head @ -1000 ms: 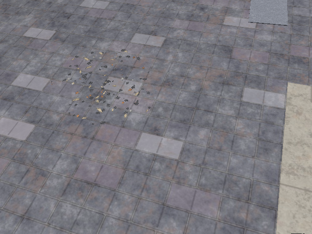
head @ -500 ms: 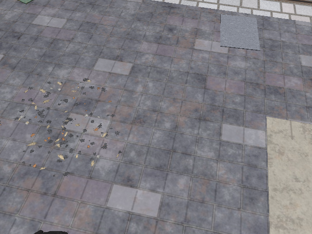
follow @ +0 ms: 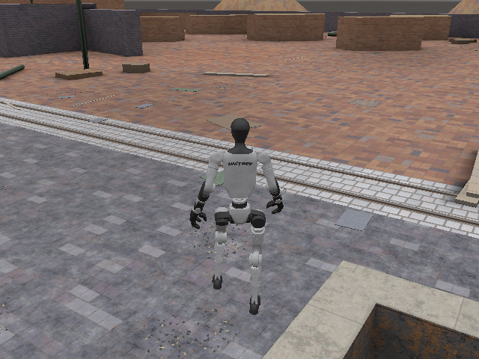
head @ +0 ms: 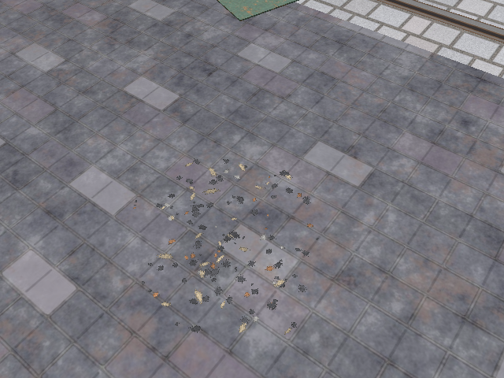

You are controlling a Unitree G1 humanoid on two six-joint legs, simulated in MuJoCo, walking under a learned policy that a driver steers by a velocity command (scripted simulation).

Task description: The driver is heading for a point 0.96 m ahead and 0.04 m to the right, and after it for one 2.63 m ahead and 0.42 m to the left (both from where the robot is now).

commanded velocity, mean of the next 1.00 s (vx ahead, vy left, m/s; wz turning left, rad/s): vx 0.50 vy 0.00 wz -0.07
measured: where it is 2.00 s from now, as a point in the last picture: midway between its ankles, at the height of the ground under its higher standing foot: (307, 190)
